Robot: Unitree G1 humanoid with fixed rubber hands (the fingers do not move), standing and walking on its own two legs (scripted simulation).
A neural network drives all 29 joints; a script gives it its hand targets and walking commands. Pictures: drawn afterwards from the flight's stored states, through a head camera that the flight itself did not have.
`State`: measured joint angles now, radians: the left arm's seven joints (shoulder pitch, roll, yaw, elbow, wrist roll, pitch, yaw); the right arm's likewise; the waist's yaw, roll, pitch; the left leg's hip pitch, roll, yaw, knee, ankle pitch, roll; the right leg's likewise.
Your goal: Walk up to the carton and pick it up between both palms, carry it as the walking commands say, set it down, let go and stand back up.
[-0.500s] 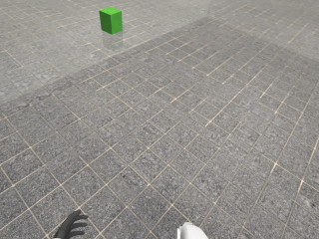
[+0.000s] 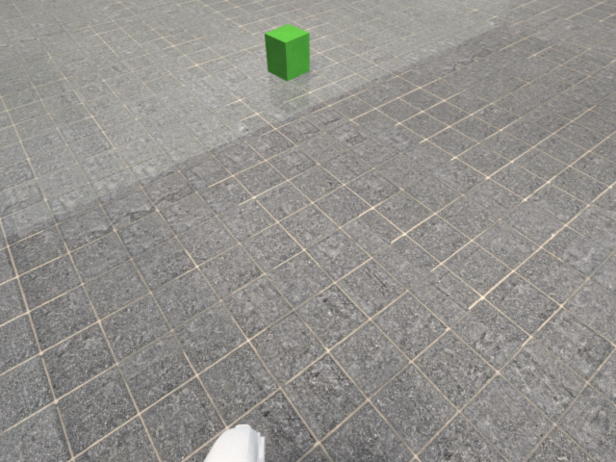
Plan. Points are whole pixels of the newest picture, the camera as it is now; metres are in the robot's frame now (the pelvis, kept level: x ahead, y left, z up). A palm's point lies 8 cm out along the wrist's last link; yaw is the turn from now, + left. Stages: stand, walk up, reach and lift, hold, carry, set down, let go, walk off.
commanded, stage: walk up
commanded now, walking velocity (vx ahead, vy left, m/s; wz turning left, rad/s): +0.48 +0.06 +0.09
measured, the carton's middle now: (287, 52) +2.59 +0.33 -0.66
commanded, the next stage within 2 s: none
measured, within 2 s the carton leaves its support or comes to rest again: neither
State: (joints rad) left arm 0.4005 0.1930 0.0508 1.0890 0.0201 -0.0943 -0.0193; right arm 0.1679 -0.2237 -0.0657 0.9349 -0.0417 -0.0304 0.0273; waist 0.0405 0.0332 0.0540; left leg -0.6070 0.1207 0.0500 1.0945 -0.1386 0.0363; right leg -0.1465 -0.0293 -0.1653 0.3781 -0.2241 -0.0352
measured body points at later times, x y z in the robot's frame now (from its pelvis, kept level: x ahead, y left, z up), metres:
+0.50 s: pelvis +0.25 +0.07 +0.00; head +0.27 +0.09 +0.45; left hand +0.34 +0.32 -0.15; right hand +0.22 -0.17 -0.14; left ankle +0.24 +0.15 -0.75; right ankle +0.30 -0.09 -0.66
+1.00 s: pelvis +0.51 +0.00 +0.00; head +0.53 -0.02 +0.45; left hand +0.48 +0.25 -0.14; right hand +0.58 -0.24 -0.16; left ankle +0.50 +0.16 -0.65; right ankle +0.53 -0.08 -0.75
